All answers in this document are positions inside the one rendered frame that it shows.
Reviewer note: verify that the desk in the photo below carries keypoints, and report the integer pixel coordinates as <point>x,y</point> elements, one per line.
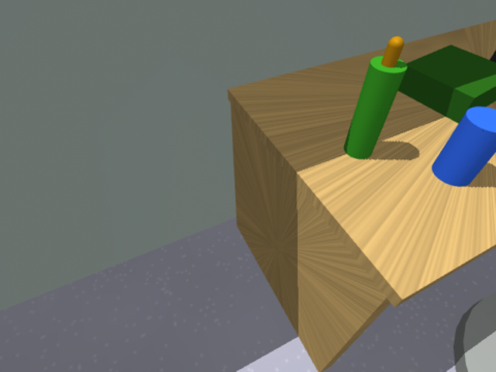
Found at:
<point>338,238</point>

